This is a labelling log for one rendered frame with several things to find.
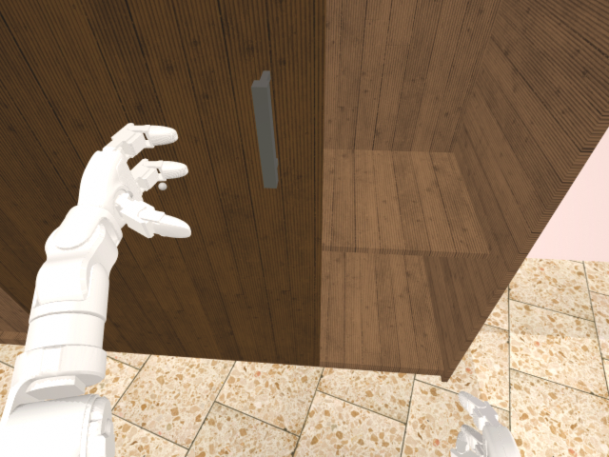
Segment right robot hand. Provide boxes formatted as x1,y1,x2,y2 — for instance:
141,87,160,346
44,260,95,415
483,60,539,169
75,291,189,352
450,391,521,457

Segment handle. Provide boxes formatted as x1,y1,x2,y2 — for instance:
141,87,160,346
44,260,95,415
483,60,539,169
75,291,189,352
251,70,279,189

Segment left robot hand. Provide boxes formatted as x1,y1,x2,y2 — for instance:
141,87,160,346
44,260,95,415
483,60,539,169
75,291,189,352
77,123,191,238

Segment robot left forearm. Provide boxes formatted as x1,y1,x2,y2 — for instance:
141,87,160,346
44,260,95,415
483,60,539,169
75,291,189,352
0,205,123,440

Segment left robot upper arm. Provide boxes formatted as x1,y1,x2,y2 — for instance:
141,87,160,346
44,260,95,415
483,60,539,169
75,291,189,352
0,393,115,457

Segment wardrobe door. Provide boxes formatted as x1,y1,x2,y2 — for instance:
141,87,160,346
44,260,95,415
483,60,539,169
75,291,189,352
0,287,29,333
0,0,326,367

